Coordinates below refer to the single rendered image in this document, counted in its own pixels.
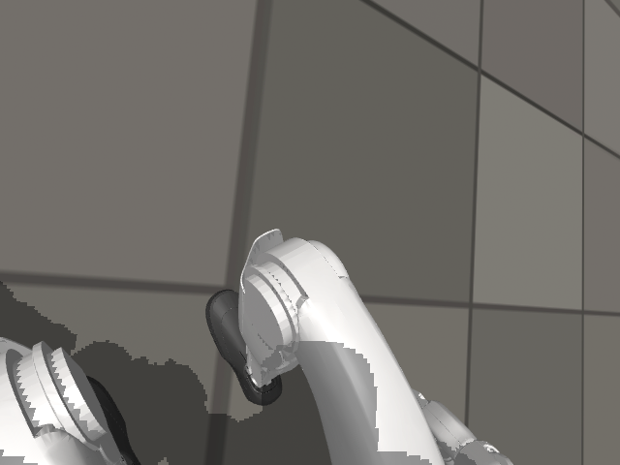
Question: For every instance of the right robot foot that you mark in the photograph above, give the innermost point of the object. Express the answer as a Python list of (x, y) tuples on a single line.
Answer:
[(222, 319)]

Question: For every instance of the right robot arm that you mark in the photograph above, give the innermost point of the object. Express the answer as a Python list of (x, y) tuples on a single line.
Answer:
[(480, 453)]

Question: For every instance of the right robot hand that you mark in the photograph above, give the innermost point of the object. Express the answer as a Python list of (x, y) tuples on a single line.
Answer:
[(450, 433)]

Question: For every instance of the left robot foot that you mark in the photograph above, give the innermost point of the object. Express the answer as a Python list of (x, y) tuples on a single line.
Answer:
[(116, 422)]

